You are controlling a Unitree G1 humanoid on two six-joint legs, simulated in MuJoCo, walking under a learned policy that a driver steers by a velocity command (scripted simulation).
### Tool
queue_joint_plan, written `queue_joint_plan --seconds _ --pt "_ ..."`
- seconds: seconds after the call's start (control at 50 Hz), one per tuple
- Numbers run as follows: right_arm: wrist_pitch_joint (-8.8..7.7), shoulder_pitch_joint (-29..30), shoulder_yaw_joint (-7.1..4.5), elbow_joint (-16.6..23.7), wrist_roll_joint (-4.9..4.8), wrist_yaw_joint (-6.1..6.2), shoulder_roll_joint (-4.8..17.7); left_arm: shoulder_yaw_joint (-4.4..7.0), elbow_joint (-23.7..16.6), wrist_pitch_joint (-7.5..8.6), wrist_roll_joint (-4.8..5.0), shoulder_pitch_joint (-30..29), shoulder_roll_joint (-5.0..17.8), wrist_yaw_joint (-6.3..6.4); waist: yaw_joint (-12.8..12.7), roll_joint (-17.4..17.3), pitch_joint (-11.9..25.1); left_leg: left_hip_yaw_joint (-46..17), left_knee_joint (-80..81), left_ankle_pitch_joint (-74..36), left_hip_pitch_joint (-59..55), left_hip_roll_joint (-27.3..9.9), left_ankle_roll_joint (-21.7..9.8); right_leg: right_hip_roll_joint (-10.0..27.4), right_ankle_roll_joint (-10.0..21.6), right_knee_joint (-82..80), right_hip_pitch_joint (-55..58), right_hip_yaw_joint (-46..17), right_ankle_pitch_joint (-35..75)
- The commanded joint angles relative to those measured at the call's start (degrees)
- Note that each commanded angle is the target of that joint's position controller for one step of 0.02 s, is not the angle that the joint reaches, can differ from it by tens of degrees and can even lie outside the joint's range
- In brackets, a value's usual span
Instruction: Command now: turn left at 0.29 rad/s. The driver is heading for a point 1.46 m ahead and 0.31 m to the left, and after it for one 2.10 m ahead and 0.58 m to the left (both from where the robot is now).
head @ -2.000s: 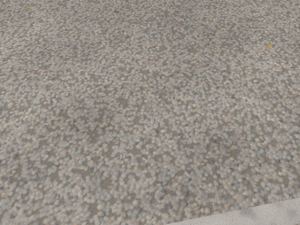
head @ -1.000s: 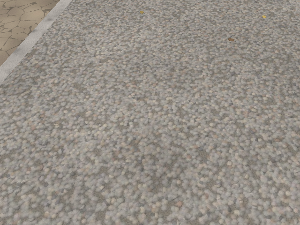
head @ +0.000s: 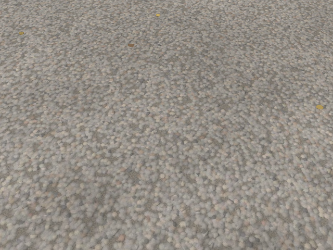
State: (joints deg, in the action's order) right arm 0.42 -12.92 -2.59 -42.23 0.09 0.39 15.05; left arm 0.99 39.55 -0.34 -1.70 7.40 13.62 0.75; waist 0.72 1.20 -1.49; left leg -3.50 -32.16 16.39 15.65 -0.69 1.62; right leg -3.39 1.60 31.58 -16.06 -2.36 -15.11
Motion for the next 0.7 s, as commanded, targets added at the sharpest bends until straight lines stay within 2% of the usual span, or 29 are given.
queue_joint_plan --seconds 0.02,0.08,0.12,0.14,0.16,0.18,0.2,0.22,0.24,0.3,0.34,0.38,0.4,0.42,0.44,0.46,0.48,0.5,0.52,0.54,0.58,0.6,0.62,0.66,0.7 --pt "-1.41 5.32 -2.58 5.86 -0.25 0.21 10.16 3.52 -3.94 0.02 0.36 0.56 8.45 1.23 -2.76 -11.51 1.9 -13.26 9.98 -9.3 4.38 -7.85 -6.83 1.8 -0.4 0.68 3.99 0.63 0.83" --pt "-0.91 3.81 -2.92 6.99 -0.73 0.9 10.19 4.11 -4.33 -0.13 0.71 1.32 7.37 0.9 -2.04 -8.84 3.52 -13.45 6.53 -9.95 4.72 -6.2 -6.5 2.81 0.82 0.04 4.6 0.72 1.79" --pt "-0.31 3.98 -2.86 8.48 -0.96 1.21 9.22 4.82 -4.2 -0.09 0.8 2.46 8.07 0.58 -1.72 -3.16 3.78 -10.09 0.96 -7.94 7.7 -2.79 -4.59 6.19 2.82 -3.94 6.03 -2.17 2.65" --pt "0.0 3.75 -2.67 9.12 -0.97 1.29 8.31 5.25 -3.98 -0.13 0.79 3.75 9.07 0.51 -1.72 1.45 4.02 -6.69 -4.3 -5.22 10.68 -0.16 -2.84 10.41 5.42 -7.44 7.8 -6.67 4.16" --pt "0.33 2.9 -2.55 9.66 -0.89 1.18 7.6 5.67 -3.78 -0.05 0.73 4.49 10.72 0.46 -1.35 7.4 4.15 -2.35 -10.91 0.17 13.58 2.11 -1.09 17.77 9.79 -11.29 9.23 -13.77 8.93" --pt "0.61 2.85 -2.9 10.02 -0.62 0.96 8.17 5.52 -4.38 0.34 0.58 3.54 10.52 0.74 -1.55 10.89 4.78 0.02 -21.51 14.72 16.19 1.18 0.1 24.75 14.65 -12.64 9.53 -19.08 16.52" --pt "0.9 3.59 -3.65 10.34 -0.76 0.67 9.63 5.16 -4.79 0.83 0.39 4.04 10.03 1.04 -2.27 7.51 4.62 -1.1 -31.96 19.71 18.97 -0.23 0.87 27.9 17.61 -13.04 9.61 -20.59 23.6" --pt "1.34 3.1 -3.97 10.04 -1.22 0.49 9.46 5.06 -5.08 1.14 0.55 2.5 10.01 1.31 -1.16 3.61 4.37 -1.97 -35.89 18.87 19.93 -1.46 1.27 27.19 16.98 -12.47 9.47 -17.46 25.44" --pt "1.82 2.7 -3.54 9.83 -1.45 0.38 8.01 5.31 -5.05 1.25 1.11 0.31 10.72 1.39 -0.19 2.74 3.26 -1.94 -32.86 15.84 20.06 -3.05 1.48 24.58 14.51 -12.49 9.03 -12.62 23.79" --pt "2.17 4.47 -2.26 10.61 -1.36 -0.49 5.31 5.91 -4.48 0.3 1.32 -0.92 12.18 1.49 -1.4 5.64 3.92 3.25 -21.97 10.04 12.86 -2.95 1.97 18.93 11.16 -11.31 7.31 -1.61 25.54" --pt "2.17 4.82 -2.32 11.48 -1.75 -1.32 5.93 6.24 -3.9 -0.33 1.71 0.29 12.88 1.36 -2.19 7.71 5.88 5.46 -14.51 8.1 8.51 -1.84 1.5 19.13 10.63 -9.76 8.67 0.89 26.9" --pt "2.44 2.5 -2.89 11.23 -1.72 -1.83 6.87 6.41 -3.39 -0.57 2.81 0.68 13.54 1.11 -0.92 7.41 7.13 7.88 -4.7 1.69 3.47 -0.17 0.04 19.84 8.92 -6.49 9.12 2.35 24.59" --pt "2.62 0.33 -3.32 10.53 -1.45 -1.72 7.27 6.29 -3.03 -0.5 3.46 0.86 13.06 0.97 0.19 6.66 7.41 8.98 1.64 -3.18 -1.17 1.41 -1.41 19.11 6.76 -3.42 7.18 4.05 20.61" --pt "2.66 -1.54 -4.22 10.18 -1.09 -1.07 9.43 5.83 -1.66 -0.26 3.21 4.11 11.07 0.62 0.29 2.08 7.11 5.74 7.24 -10.05 -7.73 1.42 -3.47 16.73 2.74 2.94 1.94 7.46 12.59" --pt "2.37 -3.08 -5.9 11.41 -1.03 -0.01 16.29 4.78 -2.85 -0.22 0.45 4.47 7.63 0.35 -0.58 -13.72 6.14 -14.21 10.53 -30.05 -16.78 -12.03 -9.02 10.17 -3.42 19.93 -13.87 12.46 -11.48" --pt "1.07 -2.21 -5.84 13.23 1.37 -0.4 19.22 4.5 -6.11 0.04 -0.16 -0.97 7.98 0.78 1.41 -18.18 8.01 -29.35 11.24 -38.59 -13.9 -23.22 -21.9 3.23 -6.04 33.19 -23.39 4.33 -25.87" --pt "-0.12 -2.58 -5.2 12.85 2.0 -0.94 16.39 5.21 -6.12 -0.03 1.04 -3.63 10.42 1.17 3.57 -10.94 9.18 -26.49 12.65 -32.57 -12.86 -21.25 -22.91 4.29 -5.87 38.56 -23.9 -0.94 -23.85" --pt "-0.83 -0.28 -4.56 12.15 1.41 -0.85 14.76 5.44 -5.65 -0.21 1.77 -3.45 10.82 1.43 1.49 -9.25 6.38 -21.32 12.39 -27.72 -10.81 -17.51 -19.31 5.2 -5.13 38.56 -24.06 -1.91 -18.49" --pt "-0.82 2.38 -4.29 12.16 0.24 -0.39 13.25 5.7 -4.28 -0.35 1.35 -2.12 10.76 1.97 0.02 -6.53 5.57 -18.31 11.98 -23.41 -10.07 -14.26 -16.02 5.89 -5.16 36.52 -23.9 -2.38 -13.7" --pt "-0.57 4.29 -3.69 12.38 -0.65 0.03 11.97 5.89 -3.91 -0.52 0.94 -1.55 11.2 2.24 -0.82 -7.36 5.12 -16.68 11.75 -24.58 -8.79 -12.79 -14.71 5.83 -5.58 35.24 -22.82 -2.45 -10.5" --pt "-0.19 4.51 -3.24 12.49 -0.36 0.7 11.45 5.7 -3.06 -0.34 1.13 -0.01 10.1 1.8 -1.71 -7.9 6.86 -15.03 11.76 -27.16 -7.44 -10.8 -14.48 4.13 -6.38 35.48 -19.03 -1.85 -6.5" --pt "-0.15 3.38 -3.22 12.14 -0.47 0.98 11.1 5.47 -2.78 -0.15 1.36 0.61 9.49 1.49 -1.59 -7.45 8.33 -14.88 12.61 -20.41 -8.43 -9.84 -14.49 3.99 -6.45 32.77 -18.6 -1.66 -4.65" --pt "-0.19 2.13 -3.23 11.86 -0.76 1.18 10.93 5.25 -2.85 0.06 1.63 -0.04 9.06 1.21 -0.89 -7.64 8.25 -15.93 14.18 -9.81 -9.26 -9.08 -14.47 3.87 -6.36 28.72 -19.05 -1.52 -3.15" --pt "-0.36 0.19 -3.37 11.33 -1.05 1.42 11.35 4.98 -3.7 0.77 2.03 -3.06 8.8 0.66 0.73 -9.45 5.8 -20.13 17.63 7.73 -9.32 -9.06 -14.83 3.48 -6.09 20.8 -19.82 -1.84 -2.19" --pt "-0.64 -0.14 -3.39 10.92 -0.66 1.55 11.61 4.8 -3.6 1.78 2.3 -3.92 8.88 -0.04 1.31 -10.94 4.5 -21.2 18.61 10.7 -9.22 -9.65 -14.77 3.6 -5.65 14.6 -18.27 -1.69 -1.85"
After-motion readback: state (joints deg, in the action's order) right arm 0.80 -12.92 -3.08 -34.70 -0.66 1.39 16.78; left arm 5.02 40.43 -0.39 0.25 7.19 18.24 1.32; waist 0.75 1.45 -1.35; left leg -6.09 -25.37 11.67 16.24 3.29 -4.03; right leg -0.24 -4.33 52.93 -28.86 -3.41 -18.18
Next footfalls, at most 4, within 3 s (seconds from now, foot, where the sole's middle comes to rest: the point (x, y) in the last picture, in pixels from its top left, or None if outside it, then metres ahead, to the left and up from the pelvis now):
0.42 left None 0.01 0.16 -0.77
0.96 right None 0.14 -0.03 -0.77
1.38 left None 0.39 0.27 -0.77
1.88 right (170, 209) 0.67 -0.01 -0.77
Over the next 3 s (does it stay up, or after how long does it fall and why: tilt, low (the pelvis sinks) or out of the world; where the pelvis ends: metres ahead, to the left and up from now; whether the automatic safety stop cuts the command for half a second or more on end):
stays up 1.14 0.18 0.00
